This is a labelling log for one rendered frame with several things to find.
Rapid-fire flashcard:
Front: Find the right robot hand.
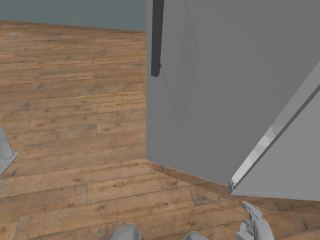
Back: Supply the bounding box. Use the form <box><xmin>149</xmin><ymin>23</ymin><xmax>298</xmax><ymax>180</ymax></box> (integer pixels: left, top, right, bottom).
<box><xmin>236</xmin><ymin>201</ymin><xmax>275</xmax><ymax>240</ymax></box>

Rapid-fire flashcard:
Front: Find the robot right shin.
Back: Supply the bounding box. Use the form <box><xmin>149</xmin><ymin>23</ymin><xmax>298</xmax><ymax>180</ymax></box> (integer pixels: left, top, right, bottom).
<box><xmin>187</xmin><ymin>231</ymin><xmax>198</xmax><ymax>236</ymax></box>

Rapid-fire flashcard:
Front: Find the fridge door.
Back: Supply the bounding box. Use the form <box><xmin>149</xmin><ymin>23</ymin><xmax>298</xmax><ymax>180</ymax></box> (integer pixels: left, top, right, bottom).
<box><xmin>146</xmin><ymin>0</ymin><xmax>320</xmax><ymax>185</ymax></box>

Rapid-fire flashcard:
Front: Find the robot left shin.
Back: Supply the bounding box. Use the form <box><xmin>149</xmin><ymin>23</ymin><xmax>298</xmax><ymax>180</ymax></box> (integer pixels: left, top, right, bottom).
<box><xmin>126</xmin><ymin>223</ymin><xmax>136</xmax><ymax>228</ymax></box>

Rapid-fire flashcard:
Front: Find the robot shin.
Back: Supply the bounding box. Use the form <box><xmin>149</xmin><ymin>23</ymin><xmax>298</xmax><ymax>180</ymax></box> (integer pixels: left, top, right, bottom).
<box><xmin>126</xmin><ymin>223</ymin><xmax>136</xmax><ymax>228</ymax></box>
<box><xmin>187</xmin><ymin>231</ymin><xmax>198</xmax><ymax>236</ymax></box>

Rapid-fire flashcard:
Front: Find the left robot hand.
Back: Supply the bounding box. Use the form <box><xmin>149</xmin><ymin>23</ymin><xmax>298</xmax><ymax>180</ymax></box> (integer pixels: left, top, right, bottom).
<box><xmin>0</xmin><ymin>125</ymin><xmax>18</xmax><ymax>175</ymax></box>

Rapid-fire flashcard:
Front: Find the handle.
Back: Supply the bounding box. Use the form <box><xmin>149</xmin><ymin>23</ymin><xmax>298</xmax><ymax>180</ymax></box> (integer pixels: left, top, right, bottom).
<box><xmin>151</xmin><ymin>0</ymin><xmax>164</xmax><ymax>77</ymax></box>

